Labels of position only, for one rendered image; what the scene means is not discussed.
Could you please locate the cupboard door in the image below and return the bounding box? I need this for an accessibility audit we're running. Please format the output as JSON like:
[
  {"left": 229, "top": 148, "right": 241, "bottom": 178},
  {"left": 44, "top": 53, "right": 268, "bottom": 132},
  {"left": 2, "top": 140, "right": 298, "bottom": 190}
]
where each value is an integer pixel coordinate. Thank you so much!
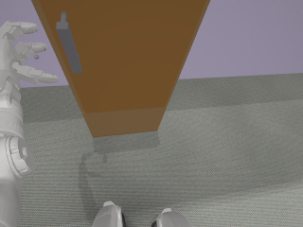
[{"left": 39, "top": 0, "right": 206, "bottom": 114}]

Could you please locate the left robot thigh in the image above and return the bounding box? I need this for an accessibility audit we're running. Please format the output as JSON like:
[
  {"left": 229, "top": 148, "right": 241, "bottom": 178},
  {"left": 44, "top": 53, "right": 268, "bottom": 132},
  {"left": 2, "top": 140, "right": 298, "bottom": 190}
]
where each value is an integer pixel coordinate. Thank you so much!
[{"left": 92, "top": 205, "right": 123, "bottom": 227}]

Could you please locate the left robot forearm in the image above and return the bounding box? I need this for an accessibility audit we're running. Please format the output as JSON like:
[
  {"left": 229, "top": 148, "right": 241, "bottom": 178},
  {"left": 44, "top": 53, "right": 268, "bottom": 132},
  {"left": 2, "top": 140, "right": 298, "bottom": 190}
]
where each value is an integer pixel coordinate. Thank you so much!
[{"left": 0, "top": 70, "right": 26, "bottom": 141}]

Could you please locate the robot left upper arm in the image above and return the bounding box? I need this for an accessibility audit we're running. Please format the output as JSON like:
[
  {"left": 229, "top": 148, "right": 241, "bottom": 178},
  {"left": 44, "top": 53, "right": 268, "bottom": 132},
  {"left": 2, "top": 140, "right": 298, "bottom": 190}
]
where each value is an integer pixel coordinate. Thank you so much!
[{"left": 0, "top": 135, "right": 36, "bottom": 227}]

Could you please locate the left robot hand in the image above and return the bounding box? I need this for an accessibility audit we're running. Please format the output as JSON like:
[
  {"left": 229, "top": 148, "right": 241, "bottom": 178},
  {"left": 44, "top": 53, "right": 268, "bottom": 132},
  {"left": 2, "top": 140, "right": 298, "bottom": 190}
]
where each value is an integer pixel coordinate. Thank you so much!
[{"left": 0, "top": 21, "right": 60, "bottom": 85}]

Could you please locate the handle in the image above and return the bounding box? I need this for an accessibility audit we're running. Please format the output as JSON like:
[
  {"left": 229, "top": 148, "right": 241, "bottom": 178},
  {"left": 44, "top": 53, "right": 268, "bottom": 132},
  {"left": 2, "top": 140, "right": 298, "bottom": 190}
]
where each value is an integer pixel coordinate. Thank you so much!
[{"left": 56, "top": 11, "right": 82, "bottom": 74}]

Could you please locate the robot right shin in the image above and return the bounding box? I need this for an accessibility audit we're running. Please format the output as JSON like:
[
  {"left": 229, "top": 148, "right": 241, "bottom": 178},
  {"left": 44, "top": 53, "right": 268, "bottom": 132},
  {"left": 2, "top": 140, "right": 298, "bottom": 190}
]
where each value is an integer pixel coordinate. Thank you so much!
[{"left": 161, "top": 208, "right": 171, "bottom": 215}]

